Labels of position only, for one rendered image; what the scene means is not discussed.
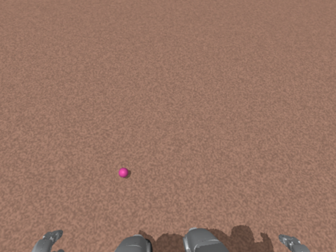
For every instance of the right robot hand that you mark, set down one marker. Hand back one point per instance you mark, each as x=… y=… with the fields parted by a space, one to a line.
x=293 y=244

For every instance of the ball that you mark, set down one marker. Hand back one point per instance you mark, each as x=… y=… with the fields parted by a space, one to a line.
x=123 y=172

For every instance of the left robot hand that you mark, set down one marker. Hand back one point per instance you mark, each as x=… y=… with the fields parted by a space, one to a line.
x=45 y=244

